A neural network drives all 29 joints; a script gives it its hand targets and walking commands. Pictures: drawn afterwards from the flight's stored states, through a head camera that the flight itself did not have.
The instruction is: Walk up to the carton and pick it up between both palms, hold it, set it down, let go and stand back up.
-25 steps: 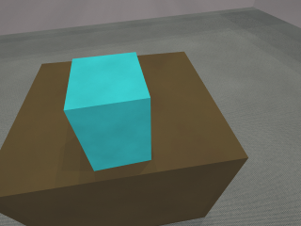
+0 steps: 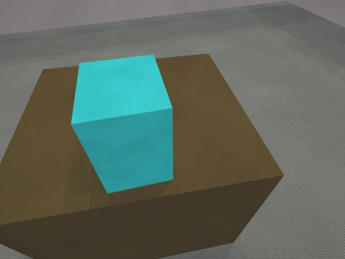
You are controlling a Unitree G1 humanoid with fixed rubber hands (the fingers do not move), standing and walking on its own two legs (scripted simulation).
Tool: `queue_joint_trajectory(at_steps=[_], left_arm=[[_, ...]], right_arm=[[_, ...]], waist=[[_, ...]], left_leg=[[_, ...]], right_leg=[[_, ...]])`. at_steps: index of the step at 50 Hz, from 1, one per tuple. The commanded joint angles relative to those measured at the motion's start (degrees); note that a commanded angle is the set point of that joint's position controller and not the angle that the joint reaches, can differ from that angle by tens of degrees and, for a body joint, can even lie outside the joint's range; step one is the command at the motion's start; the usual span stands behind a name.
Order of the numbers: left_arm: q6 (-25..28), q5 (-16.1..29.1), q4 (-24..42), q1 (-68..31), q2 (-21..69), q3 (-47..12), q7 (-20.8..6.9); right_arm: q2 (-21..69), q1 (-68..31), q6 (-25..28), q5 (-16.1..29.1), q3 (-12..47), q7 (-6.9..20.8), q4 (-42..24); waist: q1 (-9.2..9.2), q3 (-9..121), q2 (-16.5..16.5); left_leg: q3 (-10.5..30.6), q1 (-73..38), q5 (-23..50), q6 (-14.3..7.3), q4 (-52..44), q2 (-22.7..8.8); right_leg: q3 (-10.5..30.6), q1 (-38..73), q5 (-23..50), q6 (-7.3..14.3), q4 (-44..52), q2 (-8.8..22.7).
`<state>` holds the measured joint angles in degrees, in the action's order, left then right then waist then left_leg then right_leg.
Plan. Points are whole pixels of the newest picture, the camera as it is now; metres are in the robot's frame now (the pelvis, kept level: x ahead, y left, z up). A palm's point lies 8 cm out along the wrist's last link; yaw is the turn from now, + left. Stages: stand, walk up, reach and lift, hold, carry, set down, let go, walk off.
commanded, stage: walk up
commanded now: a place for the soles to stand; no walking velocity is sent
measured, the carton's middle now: (129, 125) +0.45 +0.13 +0.07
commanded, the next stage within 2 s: reach and lift in 0.08 s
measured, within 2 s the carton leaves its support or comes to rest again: neither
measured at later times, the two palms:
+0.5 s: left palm out of the picture +0.05 +0.27 -0.11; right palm out of the picture +0.13 -0.19 -0.11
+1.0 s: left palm out of the picture +0.07 +0.25 -0.07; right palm out of the picture +0.10 -0.19 -0.08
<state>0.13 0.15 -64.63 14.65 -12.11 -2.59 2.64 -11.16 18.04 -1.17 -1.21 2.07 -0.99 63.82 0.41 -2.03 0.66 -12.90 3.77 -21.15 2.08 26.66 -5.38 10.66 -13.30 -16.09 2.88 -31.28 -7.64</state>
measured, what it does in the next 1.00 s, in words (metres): shifts its weight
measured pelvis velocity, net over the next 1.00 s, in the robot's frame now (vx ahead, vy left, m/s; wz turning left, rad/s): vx -0.06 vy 0.00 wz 0.17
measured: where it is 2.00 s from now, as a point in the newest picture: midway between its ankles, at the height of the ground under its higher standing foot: outside the picture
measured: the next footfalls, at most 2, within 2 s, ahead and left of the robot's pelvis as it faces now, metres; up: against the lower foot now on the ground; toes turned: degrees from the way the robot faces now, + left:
none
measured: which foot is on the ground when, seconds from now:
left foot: down 0.00-1.00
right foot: down 0.00-1.00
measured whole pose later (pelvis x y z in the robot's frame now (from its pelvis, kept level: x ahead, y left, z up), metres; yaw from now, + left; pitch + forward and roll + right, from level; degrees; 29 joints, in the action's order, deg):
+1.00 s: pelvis -0.06 +0.00 +0.00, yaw +10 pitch -5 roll +0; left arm -24.1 0.3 -22.4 8.5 -12.6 0.5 0.4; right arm -7.2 16.4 -8.8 1.3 -1.3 -0.2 25.0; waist 0.8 -5.9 0.7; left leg -4.9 7.4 -15.3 0.7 27.8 -2.6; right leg -1.0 -11.1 -12.1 2.1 -28.1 -1.5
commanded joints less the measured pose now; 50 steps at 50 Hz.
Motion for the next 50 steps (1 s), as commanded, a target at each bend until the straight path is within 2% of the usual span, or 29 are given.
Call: queue_joint_trajectory(at_steps=[1,3,4,5,6,7,8,9,11,14,15,16,17,19,21,23,25,27,30,32,34,36,38,40,43,46,47,48,50], left_arm=[[0.6,-0.2,0.6,3.7,-8.9,1.5,0.7],[0.6,-0.4,1.2,3.3,-8.8,1.5,0.7],[0.6,-0.1,1.0,4.5,-7.5,1.4,0.6],[-10.3,5.2,18.8,-49.3,-14.9,3.8,-2.7],[-18.9,6.2,16.4,-35.0,-13.3,0.5,-2.8],[-25.6,5.7,25.3,-34.8,-11.1,0.8,-3.9],[-30.7,3.1,29.4,-29.6,-10.1,2.5,-5.0],[-34.9,0.3,33.4,-26.8,-10.0,3.8,-6.7],[-40.9,-8.0,35.5,-21.6,-13.5,9.1,-8.6],[-46.8,-11.6,40.6,-11.5,-11.0,11.3,-10.6],[-47.9,-11.8,46.2,-10.7,-9.3,10.1,-10.7],[-49.2,-12.5,47.9,-8.0,-9.3,10.1,-11.0],[-49.9,-12.4,50.4,-6.7,-7.9,8.7,-10.6],[-49.5,-10.2,55.8,-5.6,-7.6,7.0,-9.8],[-46.8,-8.9,58.7,-8.7,-6.8,4.9,-8.4],[-42.2,-6.9,60.0,-12.5,-6.9,3.7,-6.6],[-36.8,-7.1,59.4,-14.3,-7.0,3.9,-5.2],[-32.1,-5.7,56.5,-17.9,-7.8,3.8,-4.4],[-27.8,-3.5,58.4,-20.3,-7.9,3.1,-2.1],[-27.0,-1.3,57.7,-18.6,-7.4,1.7,-1.9],[-26.5,-0.7,55.0,-14.2,-9.4,3.0,-1.7],[-26.3,0.5,54.2,-11.5,-9.0,3.1,-1.5],[-26.9,-0.2,51.7,-9.7,-10.0,4.7,-1.1],[-26.7,-0.1,51.6,-9.7,-8.7,4.3,-0.9],[-25.3,-0.3,48.9,-10.0,-9.5,5.6,-1.1],[-23.5,-0.2,50.5,-12.2,-9.4,6.4,-1.7],[-23.0,-0.2,50.2,-11.5,-8.3,5.8,-1.9],[-22.5,0.3,52.2,-12.4,-7.7,6.2,-1.8],[-21.3,-1.0,49.4,-11.0,-7.3,6.8,-1.9]], right_arm=[[-7.8,5.0,0.4,-0.2,-1.2,-0.2,-1.4],[-8.2,5.9,0.6,0.0,-1.2,-0.4,-0.9],[-9.1,4.5,0.4,-0.5,-1.3,-0.4,-1.5],[-9.4,-50.9,4.7,-7.6,-10.5,3.0,-16.0],[-9.6,-36.3,0.2,-4.8,-11.1,5.6,-12.3],[-9.5,-32.5,-3.8,-0.6,-9.5,6.0,-18.7],[-8.3,-28.0,-7.0,1.4,-9.1,5.1,-22.3],[-9.3,-24.5,-8.8,2.4,-8.3,4.2,-24.7],[-9.7,-18.9,-11.5,6.8,-7.2,2.9,-21.8],[-11.5,-13.9,-15.8,12.7,-3.6,1.5,-20.4],[-14.3,-13.5,-16.5,13.8,-3.2,1.5,-23.7],[-13.2,-12.1,-18.4,14.0,-3.2,1.1,-22.8],[-13.3,-12.0,-19.5,13.7,-3.2,1.1,-25.1],[-11.9,-11.0,-20.5,12.5,-3.6,1.2,-27.5],[-10.0,-13.0,-19.6,9.3,-5.2,1.4,-31.1],[-10.1,-15.7,-17.2,7.1,-6.8,2.7,-34.1],[-10.3,-16.4,-13.2,4.8,-8.9,3.2,-34.8],[-8.5,-18.3,-9.4,3.2,-9.4,3.3,-34.5],[-7.0,-18.2,-5.2,2.0,-10.0,3.1,-35.2],[-7.1,-16.5,-4.4,0.9,-10.2,2.8,-35.0],[-4.6,-14.3,-3.7,1.2,-8.2,2.0,-37.6],[-5.2,-12.7,-3.2,0.9,-8.0,1.9,-40.2],[-5.5,-10.8,-4.3,0.4,-8.2,1.9,-41.2],[-4.3,-10.6,-4.9,1.2,-7.2,1.5,-42.6],[-0.7,-8.0,-5.8,1.7,-4.5,0.6,-44.5],[0.1,-7.0,-6.1,2.2,-4.9,0.9,-47.2],[0.6,-5.5,-6.3,2.3,-4.9,0.4,-45.9],[-0.3,-5.8,-5.6,3.0,-4.7,0.7,-48.4],[0.6,-5.1,-5.8,2.8,-4.1,0.6,-47.1]], waist=[[-0.03,-1.4,-0.8],[0.21,-1.1,1.5],[-0.82,-1.2,1.0],[-0.9,-0.6,4.2],[-0.23,-3.0,3.9],[1.02,11.7,3.1],[1.32,17.6,1.6],[1.72,21.8,2.1],[1.07,23.4,-1.3],[2.56,22.4,-3.0],[3.63,21.1,-2.5],[3.77,15.4,-0.4],[3.64,11.5,-1.2],[4.14,8.6,-3.0],[4.08,2.8,-3.4],[3.43,4.7,-8.1],[2.89,5.8,-11.2],[3.27,7.5,-8.4],[3.5,10.7,-7.8],[4.92,13.3,-5.4],[2.77,12.0,-1.6],[2.02,11.2,-0.8],[0.33,7.8,0.3],[0.21,4.4,-2.1],[-0.96,0.2,-0.1],[-0.28,2.8,0.3],[0.43,0.8,-0.6],[-0.88,2.1,-3.5],[-0.34,-0.7,-3.5]], left_leg=[[5.4,-2.1,11.5,-5.5,-4.2,-4.9],[6.2,-2.0,11.7,-5.5,-4.6,-5.0],[5.2,-2.5,8.8,-5.7,-4.6,-5.6],[7.8,34.6,2.6,-1.7,8.6,1.7],[7.0,35.4,-3.5,-1.5,11.6,1.8],[7.0,27.5,-1.4,-0.1,15.6,2.2],[7.1,25.5,3.7,1.7,19.6,2.4],[6.4,23.9,7.8,2.9,22.0,3.2],[6.1,21.8,10.5,4.2,23.7,2.8],[7.2,15.4,20.3,4.8,25.9,2.8],[7.8,10.6,21.3,4.8,23.7,2.5],[8.0,9.6,16.0,3.7,19.7,2.8],[7.7,11.1,12.7,3.0,17.0,2.5],[7.6,11.0,10.7,1.8,12.8,2.0],[8.6,15.9,-3.6,-0.4,6.3,0.1],[11.7,24.6,-12.5,-1.9,2.6,-2.7],[12.6,33.6,-9.4,-2.5,1.5,-4.8],[12.0,36.0,-13.6,-3.7,2.0,-4.8],[11.6,36.3,-10.1,-4.0,2.3,-4.9],[11.1,33.3,-6.6,-4.1,2.1,-4.1],[9.3,30.3,-0.9,-4.0,2.4,-2.4],[8.8,25.5,2.0,-3.6,1.2,-0.9],[8.1,24.3,-2.0,-3.9,-2.3,-0.2],[7.8,25.5,-3.1,-3.9,-4.9,0.4],[6.0,22.3,1.9,-4.7,-7.0,2.3],[6.2,17.5,-2.1,-4.2,-8.0,2.4],[6.4,17.0,-1.4,-3.7,-8.3,2.2],[6.3,15.7,-1.7,-3.5,-9.4,2.0],[6.2,18.8,0.4,-4.1,-11.2,2.1]], right_leg=[[6.1,-3.6,23.0,0.7,5.1,7.6],[5.8,-3.6,20.6,0.3,4.6,7.4],[5.5,-4.4,19.2,0.1,5.0,7.1],[-9.2,-9.8,4.9,-2.0,-6.7,8.6],[-7.4,-2.1,3.4,-1.0,-8.3,9.6],[-5.3,2.3,10.5,-0.7,-8.2,10.8],[-3.4,4.6,22.8,-2.7,-9.3,11.8],[-4.0,5.9,35.0,-4.1,-11.5,11.7],[-8.2,3.6,39.8,-4.4,-14.8,10.4],[-10.4,-1.3,40.6,-2.5,-14.5,8.7],[-11.9,-4.0,35.0,-2.0,-12.6,7.3],[-12.7,-6.1,26.4,-1.2,-8.9,6.8],[-12.4,-5.5,21.2,-0.4,-6.3,6.6],[-12.9,-4.8,14.6,0.3,-3.7,6.0],[-14.7,-5.4,0.3,0.4,-2.3,5.2],[-15.1,0.8,1.5,-0.1,-6.7,4.3],[-15.0,7.8,8.5,-0.6,-10.6,3.7],[-14.5,9.4,6.5,-1.5,-10.5,4.1],[-13.5,9.8,9.5,-1.9,-11.4,4.8],[-13.2,11.5,9.9,-2.1,-10.1,4.8],[-12.9,12.4,10.1,-1.8,-7.6,5.7],[-12.3,12.4,9.4,-1.8,-4.4,5.6],[-12.2,13.2,5.4,-2.2,-1.4,6.0],[-11.4,16.1,5.7,-2.4,-0.1,5.8],[-10.1,15.3,5.5,-2.5,5.4,7.0],[-9.0,14.4,-0.4,-2.6,7.9,8.1],[-9.3,13.2,-0.6,-2.4,8.8,8.0],[-9.8,13.6,1.3,-2.5,7.7,7.7],[-10.7,15.3,4.8,-3.0,8.2,6.9]])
